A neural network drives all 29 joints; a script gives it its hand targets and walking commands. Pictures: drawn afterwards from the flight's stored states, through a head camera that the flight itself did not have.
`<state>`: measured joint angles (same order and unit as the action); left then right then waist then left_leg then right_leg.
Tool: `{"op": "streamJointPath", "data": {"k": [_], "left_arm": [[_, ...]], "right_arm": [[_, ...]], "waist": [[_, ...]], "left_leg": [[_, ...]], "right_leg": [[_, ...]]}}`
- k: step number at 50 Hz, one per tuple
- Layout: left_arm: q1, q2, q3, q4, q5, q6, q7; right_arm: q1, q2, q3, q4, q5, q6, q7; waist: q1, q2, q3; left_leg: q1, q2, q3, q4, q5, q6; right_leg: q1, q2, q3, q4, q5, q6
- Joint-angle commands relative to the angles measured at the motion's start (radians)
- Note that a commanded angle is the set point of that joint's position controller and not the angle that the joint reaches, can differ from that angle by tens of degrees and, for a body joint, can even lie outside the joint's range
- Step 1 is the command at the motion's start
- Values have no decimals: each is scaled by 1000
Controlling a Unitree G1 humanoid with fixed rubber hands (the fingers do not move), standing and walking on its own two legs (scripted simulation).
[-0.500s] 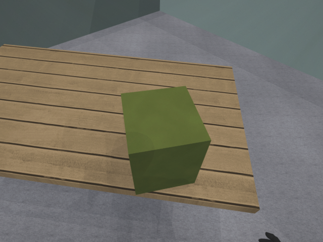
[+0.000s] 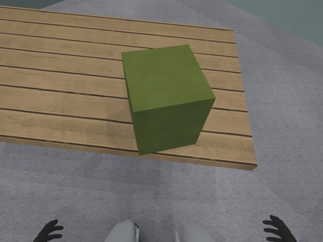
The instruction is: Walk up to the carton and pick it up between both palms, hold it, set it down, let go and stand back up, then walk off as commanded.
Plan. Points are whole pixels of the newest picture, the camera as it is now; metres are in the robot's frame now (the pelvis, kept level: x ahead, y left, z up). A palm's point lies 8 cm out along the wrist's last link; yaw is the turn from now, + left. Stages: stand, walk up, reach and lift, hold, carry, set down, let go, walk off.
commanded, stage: walk off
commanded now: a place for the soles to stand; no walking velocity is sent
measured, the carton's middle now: (162, 103) +0.49 +0.00 -0.02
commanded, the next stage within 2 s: none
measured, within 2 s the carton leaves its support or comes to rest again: neither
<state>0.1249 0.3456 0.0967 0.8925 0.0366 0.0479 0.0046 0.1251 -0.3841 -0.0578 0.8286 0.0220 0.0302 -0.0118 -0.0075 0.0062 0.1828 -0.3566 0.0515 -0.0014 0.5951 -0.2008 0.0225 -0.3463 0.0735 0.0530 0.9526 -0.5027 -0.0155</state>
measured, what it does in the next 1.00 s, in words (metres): walks backwards: right foot, then left foot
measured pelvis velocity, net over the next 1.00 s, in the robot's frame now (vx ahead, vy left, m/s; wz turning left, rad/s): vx -0.25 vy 0.03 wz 0.06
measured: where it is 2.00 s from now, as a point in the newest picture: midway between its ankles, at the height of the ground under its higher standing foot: outside the picture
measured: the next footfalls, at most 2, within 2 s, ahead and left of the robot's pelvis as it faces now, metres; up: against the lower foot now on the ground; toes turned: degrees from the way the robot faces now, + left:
right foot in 0.08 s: +0.04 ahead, -0.13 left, +0.00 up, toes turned +4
left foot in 0.58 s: -0.13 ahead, +0.11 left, +0.00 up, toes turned -2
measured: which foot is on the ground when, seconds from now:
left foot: down 0.00-0.08, up 0.10-0.56, down 0.58-1.00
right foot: up 0.00-0.06, down 0.08-0.58, up 0.60-1.00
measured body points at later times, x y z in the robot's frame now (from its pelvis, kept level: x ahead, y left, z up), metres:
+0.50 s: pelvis -0.14 -0.01 -0.01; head -0.09 -0.03 +0.44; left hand -0.04 +0.32 -0.10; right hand -0.04 -0.33 -0.13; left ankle -0.18 +0.11 -0.67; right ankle +0.00 -0.13 -0.73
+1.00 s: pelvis -0.25 +0.03 +0.00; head -0.21 +0.07 +0.45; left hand -0.21 +0.36 -0.14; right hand -0.10 -0.28 -0.07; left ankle -0.17 +0.11 -0.73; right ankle -0.23 -0.14 -0.65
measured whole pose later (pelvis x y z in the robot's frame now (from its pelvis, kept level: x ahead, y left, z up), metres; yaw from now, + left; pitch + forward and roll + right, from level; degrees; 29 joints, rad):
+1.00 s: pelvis -0.25 +0.03 +0.00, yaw +3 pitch -2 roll -2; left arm 0.26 0.39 0.12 0.85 0.04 0.08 0.03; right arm 0.11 -0.38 -0.07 0.79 0.02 0.05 -0.01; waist -0.02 -0.04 0.13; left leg -0.35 -0.06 -0.06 0.56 -0.17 0.07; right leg -0.49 0.12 0.20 1.13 -0.39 -0.03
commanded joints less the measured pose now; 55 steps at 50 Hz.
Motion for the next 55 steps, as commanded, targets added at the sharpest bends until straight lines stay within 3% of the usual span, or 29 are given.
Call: {"op": "streamJointPath", "data": {"k": [1,3,4,5,6,7,9,10,13,20,23,25,27,28,29,30,31,32,33,34,35,39,41,44,46,47,51,53,55], "left_arm": [[127,199,47,-56,-15,-10,2],[184,193,44,-34,-13,-25,6],[182,254,51,-49,5,-32,7],[135,320,59,-73,17,-40,7],[101,374,75,-81,20,-29,6],[32,352,68,-110,17,-35,14],[-34,305,52,-134,-2,-43,20],[-34,288,57,-138,-1,-42,18],[21,278,72,-144,-2,-40,19],[54,282,81,-179,-5,-29,21],[26,297,87,-186,-5,-17,19],[8,311,91,-201,6,-10,16],[-13,320,91,-198,7,5,12],[18,290,77,-183,-1,16,17],[65,231,66,-173,-9,21,25],[55,191,58,-186,-20,24,30],[-34,265,78,-189,-19,23,47],[23,272,70,-165,-33,21,49],[78,278,62,-134,-49,13,49],[126,273,62,-117,-57,11,44],[160,275,65,-97,-55,11,38],[166,249,65,-96,-50,6,37],[180,252,65,-87,-48,9,38],[197,250,59,-79,-40,8,38],[215,257,60,-76,-32,9,36],[225,253,55,-67,-29,9,35],[246,236,54,-78,-19,1,26],[270,231,50,-85,-17,-3,23],[303,225,52,-87,-16,-8,19]], "right_arm": [[-27,-271,-66,-111,-42,10,-19],[-86,-251,-53,-107,-34,19,-13],[-75,-216,-45,-106,-33,27,-11],[-42,-170,-31,-98,-25,32,-12],[-85,-206,-47,-83,-49,44,-26],[-59,-214,-58,-65,-44,47,-25],[0,-228,-64,-59,-32,45,-19],[17,-232,-66,-55,-36,44,-13],[32,-225,-69,-71,-38,45,-8],[68,-212,-69,-85,-43,40,4],[154,-208,-69,-66,-39,40,14],[181,-204,-69,-62,-40,38,24],[283,-200,-72,-24,-41,33,28],[288,-215,-77,-6,-49,25,25],[226,-236,-73,-31,-68,20,18],[176,-325,-81,-80,-75,15,12],[129,-354,-85,-114,-68,11,5],[23,-317,-75,-125,-67,1,-6],[-50,-275,-65,-135,-74,-6,-16],[-50,-235,-60,-140,-70,-12,-17],[-39,-208,-58,-136,-71,-14,-16],[74,-188,-62,-123,-48,-20,-23],[78,-195,-58,-117,-37,-18,-25],[42,-199,-61,-125,-37,-9,-21],[40,-206,-62,-138,-37,-7,-23],[32,-212,-67,-141,-37,-2,-22],[-3,-215,-56,-154,-40,3,-15],[-20,-237,-59,-162,-38,9,-13],[-50,-246,-58,-167,-44,17,-8]], "waist": [[-11,224,-237],[51,138,-223],[53,-57,-208],[31,-222,-197],[68,-158,-148],[35,-106,-99],[-7,-95,-61],[3,-131,-88],[36,-121,-130],[47,-124,-131],[19,-198,-133],[7,-268,-105],[-40,-237,-143],[-44,-159,-134],[-26,26,-85],[-40,261,-59],[-75,114,23],[-14,49,55],[26,40,36],[33,59,-20],[23,89,-67],[-27,85,-188],[-28,103,-175],[-32,134,-180],[-33,88,-170],[-38,123,-181],[-32,130,-156],[-22,117,-159],[-8,177,-173]], "left_leg": [[145,229,-252,-99,305,194],[30,161,-172,-10,205,130],[-102,28,-101,132,-43,81],[-232,-135,-49,329,-381,12],[-113,-157,-168,521,-460,15],[-91,-165,-228,600,-396,13],[-146,-185,-239,674,-270,-6],[-167,-195,-211,694,-250,-13],[-217,-197,-196,718,-247,-38],[-140,-143,-129,568,-313,-52],[-22,-115,-82,457,-345,-40],[72,-62,-55,259,-350,-13],[202,-51,-51,49,-272,16],[254,-50,-115,-49,-252,26],[179,24,-274,-194,-341,24],[18,271,-635,-336,-416,64],[-170,257,-706,-416,-454,40],[-173,222,-623,-408,-423,-11],[-87,176,-485,-345,-283,-53],[11,139,-402,-305,-189,-65],[94,120,-358,-290,-128,-58],[374,152,-352,-182,274,-11],[359,157,-326,-178,338,9],[263,156,-304,-202,191,68],[219,181,-331,-216,100,96],[203,190,-346,-230,15,113],[110,201,-347,-223,-118,218],[78,222,-345,-212,-119,234],[33,186,-310,-191,-208,218]], "right_leg": [[60,-71,-1,-225,32,16],[176,-92,24,-509,260,20],[173,-196,236,-619,275,-4],[193,-362,454,-663,469,-82],[-101,-440,512,-696,336,-188],[-134,-392,463,-688,231,-187],[-92,-295,328,-674,213,-119],[-31,-282,316,-653,246,-134],[116,-297,320,-626,198,-166],[103,-330,331,-623,76,-203],[5,-327,270,-652,17,-181],[-78,-310,238,-662,2,-160],[-126,-297,208,-600,-24,-119],[-201,-253,176,-481,-56,-78],[-262,-123,117,-262,-75,-43],[-333,64,57,31,-94,12],[-253,97,245,163,-86,1],[-242,93,291,216,9,-3],[-244,79,268,233,72,1],[-229,68,246,233,105,5],[-228,71,223,245,124,20],[-289,71,227,242,69,38],[-284,68,209,269,61,42],[-222,72,179,262,64,53],[-209,65,167,269,60,50],[-194,60,160,256,56,52],[-145,38,119,215,16,53],[-106,22,108,167,10,50],[-35,-9,81,37,27,48]]}}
